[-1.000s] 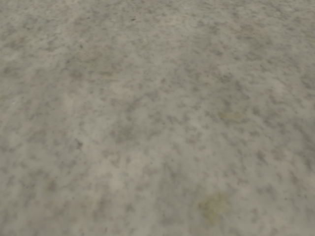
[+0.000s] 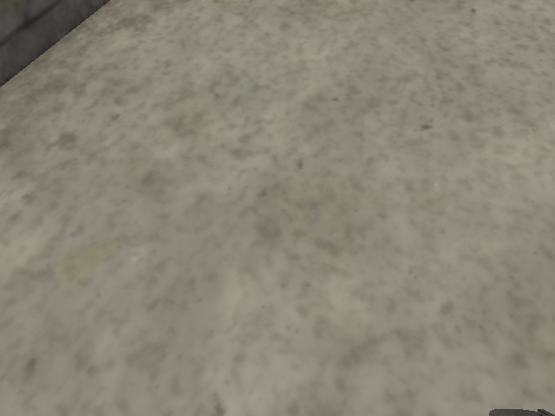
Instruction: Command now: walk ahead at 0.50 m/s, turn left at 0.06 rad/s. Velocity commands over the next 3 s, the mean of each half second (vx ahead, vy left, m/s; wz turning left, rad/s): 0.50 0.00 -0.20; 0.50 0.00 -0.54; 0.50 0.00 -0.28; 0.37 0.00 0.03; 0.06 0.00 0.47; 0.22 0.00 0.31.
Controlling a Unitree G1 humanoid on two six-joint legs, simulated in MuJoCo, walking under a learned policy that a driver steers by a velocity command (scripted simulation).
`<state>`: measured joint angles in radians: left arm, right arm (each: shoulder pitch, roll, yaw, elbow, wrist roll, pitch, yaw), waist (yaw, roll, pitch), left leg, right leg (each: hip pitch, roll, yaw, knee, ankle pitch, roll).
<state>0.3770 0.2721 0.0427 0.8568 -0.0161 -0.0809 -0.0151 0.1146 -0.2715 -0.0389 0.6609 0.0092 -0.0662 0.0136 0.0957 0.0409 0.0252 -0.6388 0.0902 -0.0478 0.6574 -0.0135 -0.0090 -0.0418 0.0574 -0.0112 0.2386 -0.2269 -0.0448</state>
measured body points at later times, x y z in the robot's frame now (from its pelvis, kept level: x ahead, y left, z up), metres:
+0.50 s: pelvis +0.28 +0.05 +0.00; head +0.30 +0.04 +0.45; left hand +0.47 +0.29 -0.11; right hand +0.28 -0.24 -0.12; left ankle +0.22 +0.14 -0.75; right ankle +0.41 -0.14 -0.68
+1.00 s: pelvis +0.54 -0.06 +0.00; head +0.57 -0.09 +0.45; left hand +0.73 +0.17 -0.10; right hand +0.62 -0.38 -0.09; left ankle +0.77 +0.05 -0.68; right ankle +0.48 -0.12 -0.75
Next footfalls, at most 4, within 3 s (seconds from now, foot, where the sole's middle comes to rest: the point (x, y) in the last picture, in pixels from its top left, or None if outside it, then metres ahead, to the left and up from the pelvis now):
0.14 left None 0.26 0.14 -0.78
0.68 right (374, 401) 0.52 -0.13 -0.78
1.16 left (345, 277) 0.86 -0.06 -0.78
1.68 right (473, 259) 0.95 -0.42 -0.78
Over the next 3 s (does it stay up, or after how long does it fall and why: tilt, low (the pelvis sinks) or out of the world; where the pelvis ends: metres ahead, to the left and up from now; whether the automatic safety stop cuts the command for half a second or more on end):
stays up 1.11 -0.37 0.00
